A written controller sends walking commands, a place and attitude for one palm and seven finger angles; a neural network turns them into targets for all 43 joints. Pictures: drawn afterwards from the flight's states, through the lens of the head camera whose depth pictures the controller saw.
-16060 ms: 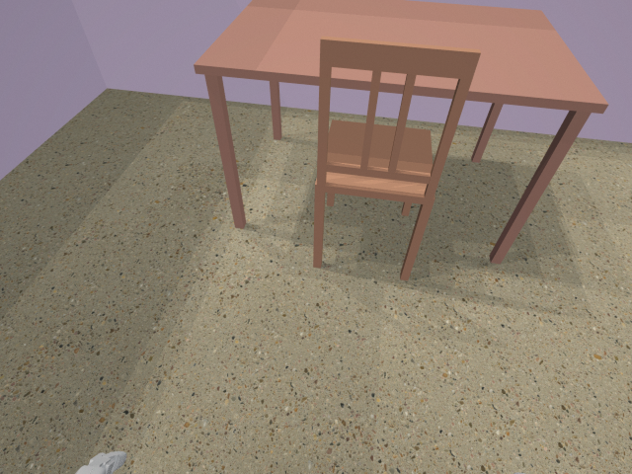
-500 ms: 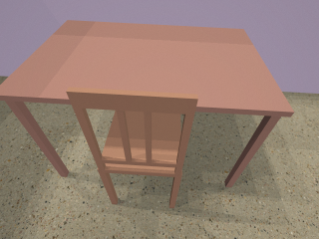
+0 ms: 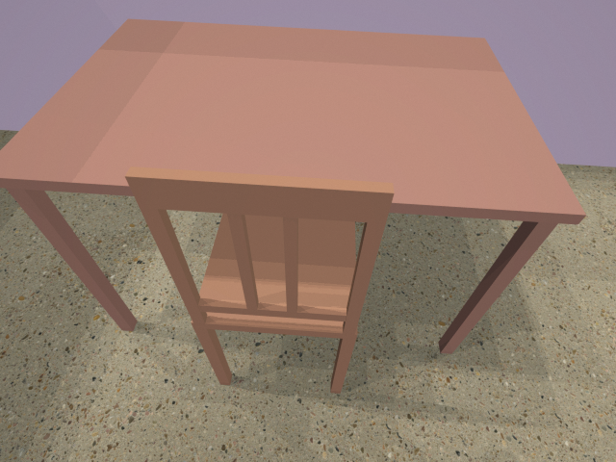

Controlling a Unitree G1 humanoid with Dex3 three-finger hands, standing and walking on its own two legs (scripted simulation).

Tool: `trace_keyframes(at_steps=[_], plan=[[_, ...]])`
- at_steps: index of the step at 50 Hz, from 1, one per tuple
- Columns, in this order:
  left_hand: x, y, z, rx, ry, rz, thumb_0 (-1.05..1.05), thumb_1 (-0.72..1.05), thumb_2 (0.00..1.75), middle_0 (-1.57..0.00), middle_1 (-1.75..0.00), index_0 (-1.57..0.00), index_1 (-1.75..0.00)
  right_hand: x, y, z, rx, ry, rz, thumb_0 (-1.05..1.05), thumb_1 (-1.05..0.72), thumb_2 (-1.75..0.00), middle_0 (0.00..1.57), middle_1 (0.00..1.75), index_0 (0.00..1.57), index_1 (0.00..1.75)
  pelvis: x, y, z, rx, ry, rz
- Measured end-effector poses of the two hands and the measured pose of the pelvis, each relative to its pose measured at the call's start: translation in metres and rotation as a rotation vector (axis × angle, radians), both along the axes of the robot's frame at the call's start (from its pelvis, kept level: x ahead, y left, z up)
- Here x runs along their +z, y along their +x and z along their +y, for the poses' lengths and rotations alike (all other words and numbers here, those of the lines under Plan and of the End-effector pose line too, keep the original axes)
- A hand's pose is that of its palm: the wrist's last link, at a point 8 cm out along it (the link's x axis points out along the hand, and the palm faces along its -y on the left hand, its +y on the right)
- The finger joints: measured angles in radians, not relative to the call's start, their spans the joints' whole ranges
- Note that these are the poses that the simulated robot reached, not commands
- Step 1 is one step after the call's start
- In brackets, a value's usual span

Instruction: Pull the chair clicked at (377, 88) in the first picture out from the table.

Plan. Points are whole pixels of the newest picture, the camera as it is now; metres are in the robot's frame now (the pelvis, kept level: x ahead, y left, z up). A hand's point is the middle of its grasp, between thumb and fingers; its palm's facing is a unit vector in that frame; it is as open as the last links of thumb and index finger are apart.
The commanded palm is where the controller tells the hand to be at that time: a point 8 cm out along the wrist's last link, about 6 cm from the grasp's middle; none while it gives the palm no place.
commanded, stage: come to a stop and stand still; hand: left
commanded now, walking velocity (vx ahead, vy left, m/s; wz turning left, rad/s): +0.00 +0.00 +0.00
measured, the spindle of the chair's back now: (245, 265) +0.45 +0.15 -0.10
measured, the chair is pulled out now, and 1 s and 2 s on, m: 0.00 0.00 0.00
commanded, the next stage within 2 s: look again from close up in 0.62 s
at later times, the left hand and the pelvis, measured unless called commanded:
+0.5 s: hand out of the picture -0.09 +0.16 -0.17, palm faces +0.05 -0.99 -0.15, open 7.4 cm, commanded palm none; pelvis -0.05 +0.01 +0.01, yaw +0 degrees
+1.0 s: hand out of the picture -0.08 +0.20 -0.18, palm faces +0.05 -0.98 -0.17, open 7.4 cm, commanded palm none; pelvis -0.07 +0.04 -0.01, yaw +1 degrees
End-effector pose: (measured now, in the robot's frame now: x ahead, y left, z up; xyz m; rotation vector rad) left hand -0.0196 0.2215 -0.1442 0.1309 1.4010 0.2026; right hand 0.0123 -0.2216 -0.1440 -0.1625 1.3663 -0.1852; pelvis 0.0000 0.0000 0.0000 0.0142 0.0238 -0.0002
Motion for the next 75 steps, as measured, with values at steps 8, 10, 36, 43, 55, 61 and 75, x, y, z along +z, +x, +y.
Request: trace_keyframes(at_steps=[8, 10, 36, 43, 55, 61, 75], plan=[[0.005, -0.003, 0.013, -0.015, 0.019, -0.064, 0.01, 0.91, 0.90, -0.20, -0.30, -0.20, -0.30, 0.001, -0.017, 0.003, 0.011, 0.013, -0.025, 0.01, -0.94, -0.89, 0.20, 0.30, 0.20, 0.29, 0.003, -0.018, 0.003, 0.003, -0.004, -0.035], [0.006, -0.007, 0.011, -0.018, 0.012, -0.073, 0.01, 0.91, 0.90, -0.20, -0.30, -0.20, -0.30, 0.002, -0.025, 0.004, 0.013, 0.019, -0.022, 0.01, -0.94, -0.89, 0.20, 0.30, 0.20, 0.29, 0.003, -0.023, 0.004, 0.004, -0.004, -0.043], [0.003, -0.094, -0.008, 0.016, -0.060, 0.083, 0.01, 0.90, 0.90, -0.20, -0.30, -0.20, -0.30, 0.001, -0.120, 0.041, -0.032, 0.094, 0.137, 0.01, -0.91, -0.89, 0.20, 0.30, 0.20, 0.29, 0.004, -0.053, 0.012, 0.003, -0.008, -0.031], [-0.005, -0.086, 0.007, -0.013, -0.039, 0.039, 0.01, 0.90, 0.90, -0.20, -0.30, -0.20, -0.30, -0.007, -0.091, 0.043, -0.009, 0.067, 0.032, 0.02, -0.92, -0.89, 0.20, 0.30, 0.20, 0.29, -0.003, -0.063, 0.025, 0.014, -0.031, -0.038], [-0.010, -0.054, 0.043, -0.033, -0.036, -0.078, 0.01, 0.91, 0.90, -0.20, -0.30, -0.20, -0.30, 0.002, -0.074, 0.049, 0.017, 0.014, -0.056, 0.02, -0.93, -0.89, 0.20, 0.30, 0.20, 0.29, -0.004, -0.070, 0.050, 0.011, -0.023, -0.046], [-0.009, -0.058, 0.054, -0.033, -0.036, -0.066, 0.01, 0.91, 0.90, -0.20, -0.30, -0.20, -0.30, 0.006, -0.077, 0.057, 0.025, 0.011, -0.044, 0.02, -0.93, -0.89, 0.20, 0.30, 0.20, 0.29, -0.002, -0.073, 0.058, 0.013, -0.021, -0.048], [-0.010, -0.087, 0.057, -0.014, -0.059, 0.017, 0.01, 0.90, 0.90, -0.20, -0.30, -0.20, -0.30, 0.007, -0.084, 0.070, 0.026, 0.017, 0.001, 0.01, -0.92, -0.89, 0.20, 0.30, 0.20, 0.30, 0.000, -0.073, 0.068, 0.015, -0.021, -0.052]])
